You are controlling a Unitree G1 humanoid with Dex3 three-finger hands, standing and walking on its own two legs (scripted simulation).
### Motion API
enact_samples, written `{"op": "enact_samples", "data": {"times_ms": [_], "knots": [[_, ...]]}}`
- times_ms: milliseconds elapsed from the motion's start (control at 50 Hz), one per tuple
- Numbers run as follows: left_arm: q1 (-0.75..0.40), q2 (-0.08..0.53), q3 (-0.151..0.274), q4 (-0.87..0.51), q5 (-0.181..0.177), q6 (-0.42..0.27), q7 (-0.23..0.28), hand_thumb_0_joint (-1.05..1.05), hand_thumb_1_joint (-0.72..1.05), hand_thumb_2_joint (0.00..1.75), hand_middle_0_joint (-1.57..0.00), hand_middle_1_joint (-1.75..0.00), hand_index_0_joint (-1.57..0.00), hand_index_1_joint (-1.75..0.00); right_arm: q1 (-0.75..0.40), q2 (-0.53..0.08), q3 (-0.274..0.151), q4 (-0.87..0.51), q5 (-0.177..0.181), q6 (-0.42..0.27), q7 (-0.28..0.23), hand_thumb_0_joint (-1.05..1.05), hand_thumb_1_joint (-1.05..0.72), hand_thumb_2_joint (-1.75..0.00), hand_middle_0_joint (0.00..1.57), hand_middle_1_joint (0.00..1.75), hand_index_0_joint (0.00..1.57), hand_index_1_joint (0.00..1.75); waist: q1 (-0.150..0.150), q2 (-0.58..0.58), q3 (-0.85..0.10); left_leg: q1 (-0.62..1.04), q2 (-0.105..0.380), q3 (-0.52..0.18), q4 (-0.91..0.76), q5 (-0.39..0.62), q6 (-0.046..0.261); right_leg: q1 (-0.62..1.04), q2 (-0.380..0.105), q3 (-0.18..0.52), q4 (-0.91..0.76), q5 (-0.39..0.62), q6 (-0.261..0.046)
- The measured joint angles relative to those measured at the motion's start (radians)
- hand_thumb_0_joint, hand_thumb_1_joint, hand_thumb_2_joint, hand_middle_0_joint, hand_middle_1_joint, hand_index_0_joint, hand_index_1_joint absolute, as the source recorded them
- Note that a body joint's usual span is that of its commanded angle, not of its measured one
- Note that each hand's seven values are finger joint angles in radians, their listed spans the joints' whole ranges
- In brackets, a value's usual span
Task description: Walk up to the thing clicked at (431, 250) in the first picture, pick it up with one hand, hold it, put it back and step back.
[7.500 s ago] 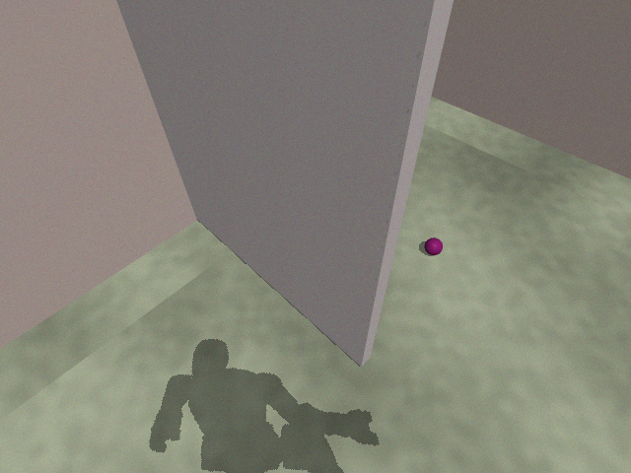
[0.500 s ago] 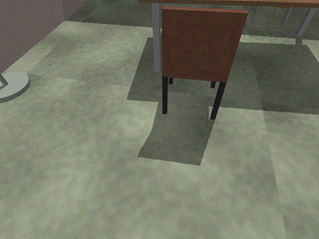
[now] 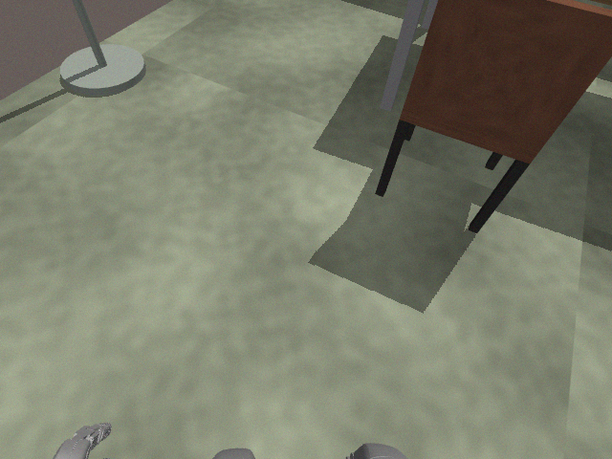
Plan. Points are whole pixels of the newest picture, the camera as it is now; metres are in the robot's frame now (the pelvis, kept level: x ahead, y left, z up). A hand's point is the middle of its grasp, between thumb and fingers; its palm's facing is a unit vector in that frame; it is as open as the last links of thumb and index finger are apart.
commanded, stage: walk up
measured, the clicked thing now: out of the picture +0.24 +1.06 -0.72
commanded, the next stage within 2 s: stand in 1.20 s
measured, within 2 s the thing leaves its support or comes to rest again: neither
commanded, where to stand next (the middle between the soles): +0.04 -0.03 m, yaw +15 degrees
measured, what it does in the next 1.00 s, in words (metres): steps on the spot, turning left: right foot, then left foot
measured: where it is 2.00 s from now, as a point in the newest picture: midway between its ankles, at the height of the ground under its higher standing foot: outside the picture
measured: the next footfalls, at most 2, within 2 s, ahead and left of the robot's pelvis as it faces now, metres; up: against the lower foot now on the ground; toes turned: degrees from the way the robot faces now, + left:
right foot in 0.24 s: +0.07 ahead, -0.17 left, +0.00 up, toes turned +12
left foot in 0.52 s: +0.03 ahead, +0.10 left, +0.00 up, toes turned +11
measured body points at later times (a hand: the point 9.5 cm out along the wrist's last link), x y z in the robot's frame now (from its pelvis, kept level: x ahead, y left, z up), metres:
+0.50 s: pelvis +0.00 -0.03 +0.00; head +0.04 -0.02 +0.45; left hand +0.00 +0.30 -0.11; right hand +0.16 -0.32 -0.11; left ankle -0.01 +0.09 -0.71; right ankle +0.02 -0.16 -0.72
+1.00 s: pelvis +0.00 -0.04 +0.01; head +0.01 -0.04 +0.46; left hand -0.01 +0.28 -0.11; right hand +0.17 -0.30 -0.11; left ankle -0.01 +0.09 -0.72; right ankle +0.03 -0.18 -0.72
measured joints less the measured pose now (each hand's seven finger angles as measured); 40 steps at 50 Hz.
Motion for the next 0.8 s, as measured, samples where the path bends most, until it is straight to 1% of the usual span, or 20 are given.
{"op": "enact_samples", "data": {"times_ms": [40, 100, 200, 240, 260, 280, 320, 340, 380, 420, 480, 520, 540, 580, 620, 680, 720, 740, 760, 800], "knots": [[0.007, 0.003, 0.0, 0.0, -0.008, 0.011, 0.001, 0.01, 0.9, 0.9, -0.21, -0.3, -0.21, -0.3, 0.013, 0.014, 0.014, -0.01, 0.003, -0.009, -0.011, 0.0, -0.9, -0.9, 0.2, 0.3, 0.21, 0.3, -0.003, -0.002, -0.001, 0.001, -0.005, -0.025, -0.009, 0.004, 0.003, -0.039, 0.037, 0.04, 0.099, -0.025, -0.007], [0.031, 0.0, 0.003, -0.002, -0.012, 0.009, -0.002, 0.01, 0.9, 0.9, -0.21, -0.3, -0.21, -0.3, 0.021, 0.02, 0.026, -0.034, 0.005, -0.016, -0.025, 0.0, -0.9, -0.9, 0.2, 0.3, 0.21, 0.3, 0.001, 0.01, -0.005, -0.001, -0.004, -0.05, -0.023, 0.013, -0.001, -0.068, 0.052, 0.058, 0.116, -0.003, -0.011], [0.066, -0.004, 0.008, -0.006, -0.012, 0.002, -0.001, 0.01, 0.9, 0.9, -0.21, -0.3, -0.21, -0.3, 0.015, 0.011, 0.035, -0.082, 0.002, -0.015, -0.032, 0.0, -0.9, -0.9, 0.21, 0.3, 0.21, 0.3, 0.0, 0.053, -0.008, -0.038, 0.004, -0.098, 0.02, 0.0, -0.015, -0.033, 0.064, 0.066, -0.021, 0.011, -0.012], [0.077, -0.005, 0.01, -0.007, -0.013, -0.012, 0.004, 0.01, 0.9, 0.9, -0.21, -0.3, -0.21, -0.3, 0.007, 0.001, 0.038, -0.097, 0.007, -0.006, -0.03, 0.0, -0.9, -0.9, 0.21, 0.3, 0.21, 0.3, 0.005, 0.072, -0.013, -0.065, 0.007, -0.118, 0.066, -0.02, -0.026, 0.016, 0.076, 0.057, -0.142, 0.08, -0.022], [0.081, -0.011, 0.012, -0.005, -0.009, -0.022, 0.008, 0.01, 0.9, 0.9, -0.21, -0.3, -0.21, -0.3, -0.001, -0.006, 0.038, -0.1, 0.013, 0.002, -0.029, 0.0, -0.9, -0.9, 0.21, 0.3, 0.21, 0.3, 0.008, 0.092, -0.011, -0.079, 0.015, -0.132, 0.098, -0.034, -0.029, 0.031, 0.087, 0.046, -0.177, 0.141, -0.007], [0.084, -0.02, 0.01, -0.004, -0.003, -0.031, 0.011, 0.01, 0.9, 0.9, -0.21, -0.3, -0.21, -0.3, -0.013, -0.011, 0.036, -0.097, 0.019, 0.011, -0.031, 0.0, -0.9, -0.9, 0.21, 0.3, 0.21, 0.3, 0.006, 0.114, -0.007, -0.095, 0.017, -0.155, 0.135, -0.037, -0.013, 0.036, 0.096, 0.028, -0.173, 0.147, 0.005], [0.096, -0.027, 0.001, -0.005, 0.003, -0.041, 0.009, 0.01, 0.9, 0.9, -0.21, -0.3, -0.21, -0.3, -0.03, -0.005, 0.034, -0.083, 0.025, 0.026, -0.039, 0.0, -0.9, -0.9, 0.2, 0.3, 0.21, 0.3, 0.017, 0.111, -0.01, -0.13, -0.014, -0.15, 0.256, -0.173, 0.003, 0.038, 0.077, 0.023, -0.158, 0.133, 0.008], [0.101, -0.034, -0.003, -0.004, 0.002, -0.043, 0.008, 0.01, 0.9, 0.9, -0.21, -0.3, -0.21, -0.3, -0.035, -0.005, 0.033, -0.078, 0.027, 0.028, -0.038, 0.0, -0.9, -0.9, 0.2, 0.3, 0.21, 0.3, 0.024, 0.107, -0.011, -0.142, -0.029, -0.134, 0.316, -0.209, 0.006, 0.045, 0.064, 0.024, -0.165, 0.133, 0.006], [0.108, -0.049, -0.013, -0.004, 0.004, -0.048, 0.009, 0.01, 0.9, 0.9, -0.21, -0.3, -0.21, -0.3, -0.038, -0.012, 0.03, -0.074, 0.03, 0.022, -0.031, 0.0, -0.9, -0.9, 0.2, 0.3, 0.21, 0.3, 0.03, 0.109, -0.015, -0.152, -0.034, -0.095, 0.366, -0.212, 0.01, 0.061, 0.043, 0.017, -0.193, 0.146, 0.006], [0.115, -0.055, -0.019, -0.01, 0.01, -0.055, 0.008, 0.01, 0.9, 0.9, -0.21, -0.3, -0.21, -0.3, -0.038, -0.015, 0.027, -0.073, 0.03, 0.015, -0.02, 0.0, -0.9, -0.9, 0.2, 0.3, 0.21, 0.3, 0.033, 0.109, -0.02, -0.134, -0.022, -0.056, 0.318, -0.192, 0.009, 0.067, 0.028, 0.008, -0.213, 0.155, 0.011], [0.124, -0.044, -0.022, -0.027, 0.009, -0.061, 0.005, 0.01, 0.9, 0.9, -0.21, -0.3, -0.21, -0.3, -0.034, -0.011, 0.027, -0.063, 0.026, 0.006, -0.007, 0.0, -0.9, -0.9, 0.2, 0.3, 0.21, 0.3, 0.036, 0.099, -0.022, -0.065, -0.012, -0.019, 0.147, -0.149, 0.01, 0.059, 0.01, -0.01, -0.2, 0.147, 0.018], [0.126, -0.028, -0.022, -0.034, -0.001, -0.056, 0.005, 0.01, 0.9, 0.9, -0.21, -0.3, -0.21, -0.3, -0.03, -0.002, 0.027, -0.053, 0.02, -0.005, -0.006, 0.0, -0.9, -0.9, 0.2, 0.3, 0.21, 0.3, 0.034, 0.079, -0.021, -0.005, -0.024, -0.005, 0.001, -0.011, 0.017, 0.04, -0.009, -0.016, -0.146, 0.117, 0.027], [0.12, -0.02, -0.019, -0.03, -0.007, -0.05, 0.009, 0.01, 0.9, 0.9, -0.21, -0.3, -0.21, -0.3, -0.034, 0.01, 0.027, -0.045, 0.013, -0.01, -0.008, 0.0, -0.9, -0.9, 0.2, 0.3, 0.21, 0.3, 0.039, 0.055, -0.012, 0.001, -0.039, 0.004, -0.002, 0.012, 0.02, 0.028, -0.023, 0.0, -0.109, 0.107, 0.018], [0.111, -0.02, -0.019, -0.012, -0.017, -0.034, 0.019, 0.01, 0.9, 0.9, -0.21, -0.3, -0.21, -0.3, -0.031, 0.022, 0.037, -0.037, 0.009, -0.014, -0.007, 0.0, -0.9, -0.9, 0.2, 0.3, 0.21, 0.3, 0.034, 0.051, -0.015, -0.007, -0.04, -0.008, 0.021, -0.006, 0.026, 0.006, 0.004, 0.042, -0.046, 0.001, 0.002], [0.106, -0.018, -0.021, 0.002, -0.024, -0.027, 0.022, 0.01, 0.9, 0.9, -0.21, -0.3, -0.21, -0.3, -0.03, 0.034, 0.049, -0.029, 0.011, -0.018, -0.008, 0.0, -0.9, -0.9, 0.2, 0.3, 0.21, 0.3, 0.028, 0.051, -0.021, -0.005, -0.034, -0.023, 0.015, -0.007, 0.027, -0.006, 0.03, 0.067, -0.007, -0.043, -0.009], [0.103, -0.019, -0.023, 0.02, -0.031, -0.038, 0.022, 0.01, 0.9, 0.9, -0.21, -0.3, -0.21, -0.3, -0.04, 0.043, 0.063, -0.021, 0.017, -0.018, -0.011, 0.0, -0.9, -0.9, 0.2, 0.3, 0.21, 0.3, 0.023, 0.056, -0.03, -0.007, -0.022, -0.039, 0.004, 0.003, 0.017, 0.009, 0.041, 0.067, -0.07, 0.003, -0.015], [0.104, -0.021, -0.026, 0.034, -0.028, -0.049, 0.022, 0.01, 0.9, 0.9, -0.21, -0.3, -0.21, -0.3, -0.052, 0.042, 0.066, -0.019, 0.02, -0.011, -0.008, 0.0, -0.9, -0.9, 0.2, 0.3, 0.21, 0.3, 0.02, 0.066, -0.035, -0.016, -0.015, -0.049, 0.017, 0.0, 0.009, 0.05, 0.048, 0.058, -0.184, 0.086, -0.015], [0.101, -0.026, -0.026, 0.045, -0.025, -0.055, 0.024, 0.01, 0.9, 0.9, -0.21, -0.3, -0.21, -0.3, -0.061, 0.04, 0.067, -0.015, 0.024, -0.006, -0.007, 0.0, -0.9, -0.9, 0.2, 0.3, 0.21, 0.3, 0.02, 0.078, -0.033, -0.02, -0.007, -0.056, 0.028, -0.005, 0.004, 0.066, 0.056, 0.053, -0.223, 0.166, 0.004], [0.098, -0.034, -0.03, 0.055, -0.02, -0.06, 0.026, 0.01, 0.9, 0.9, -0.21, -0.3, -0.21, -0.3, -0.071, 0.037, 0.066, -0.008, 0.03, 0.001, -0.007, 0.0, -0.9, -0.9, 0.2, 0.3, 0.21, 0.3, 0.017, 0.094, -0.031, -0.019, 0.002, -0.068, 0.033, -0.006, -0.002, 0.079, 0.065, 0.041, -0.24, 0.19, 0.021], [0.099, -0.04, -0.04, 0.071, -0.013, -0.064, 0.022, 0.01, 0.9, 0.9, -0.21, -0.3, -0.21, -0.3, -0.081, 0.04, 0.063, 0.007, 0.035, 0.011, -0.005, 0.0, -0.9, -0.9, 0.2, 0.3, 0.21, 0.3, 0.013, 0.101, -0.042, -0.011, -0.001, -0.079, 0.014, -0.002, -0.003, 0.087, 0.062, 0.03, -0.252, 0.19, 0.034]]}}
